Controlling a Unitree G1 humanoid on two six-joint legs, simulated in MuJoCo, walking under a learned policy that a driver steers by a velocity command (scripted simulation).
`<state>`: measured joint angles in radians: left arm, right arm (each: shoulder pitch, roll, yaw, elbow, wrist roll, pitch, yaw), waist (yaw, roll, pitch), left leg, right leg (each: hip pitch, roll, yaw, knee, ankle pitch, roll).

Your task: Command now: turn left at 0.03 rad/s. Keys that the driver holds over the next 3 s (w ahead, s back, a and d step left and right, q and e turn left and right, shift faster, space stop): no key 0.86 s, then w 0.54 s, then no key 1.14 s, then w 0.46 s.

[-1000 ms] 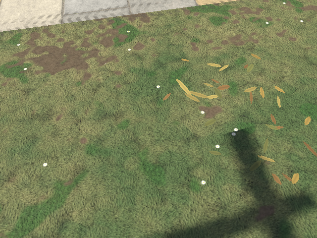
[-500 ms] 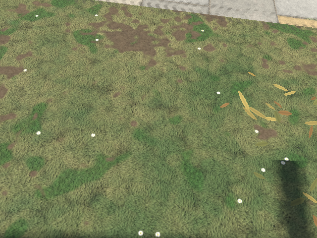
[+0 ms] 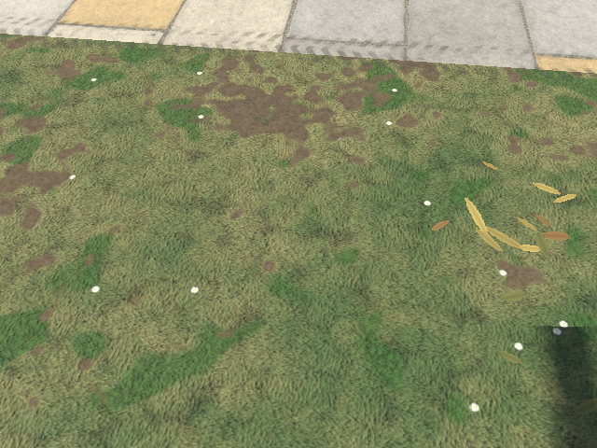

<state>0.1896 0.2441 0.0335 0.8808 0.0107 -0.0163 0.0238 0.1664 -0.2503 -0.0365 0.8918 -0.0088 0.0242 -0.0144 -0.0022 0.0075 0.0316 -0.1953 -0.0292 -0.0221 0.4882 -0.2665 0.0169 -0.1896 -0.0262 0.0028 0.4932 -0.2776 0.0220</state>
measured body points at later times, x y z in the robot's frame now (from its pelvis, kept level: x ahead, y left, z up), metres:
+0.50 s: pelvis +0.00 -0.01 +0.00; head +0.01 -0.01 +0.45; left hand +0.06 +0.26 -0.14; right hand +0.06 -0.27 -0.14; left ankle +0.00 +0.11 -0.74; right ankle -0.01 -0.13 -0.74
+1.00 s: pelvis +0.01 -0.01 +0.00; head +0.01 -0.01 +0.45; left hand +0.02 +0.25 -0.15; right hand +0.02 -0.26 -0.16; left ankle +0.00 +0.11 -0.74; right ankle -0.01 -0.13 -0.73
